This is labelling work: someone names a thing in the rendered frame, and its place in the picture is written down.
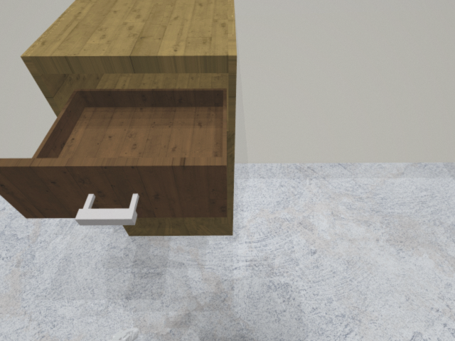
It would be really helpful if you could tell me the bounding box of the cabinet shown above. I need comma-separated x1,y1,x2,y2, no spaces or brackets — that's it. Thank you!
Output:
21,0,237,236

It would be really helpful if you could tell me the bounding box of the handle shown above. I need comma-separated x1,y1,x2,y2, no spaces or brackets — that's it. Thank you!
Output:
75,194,139,225

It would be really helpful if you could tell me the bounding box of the drawer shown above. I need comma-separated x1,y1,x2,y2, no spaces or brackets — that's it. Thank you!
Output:
0,89,227,218

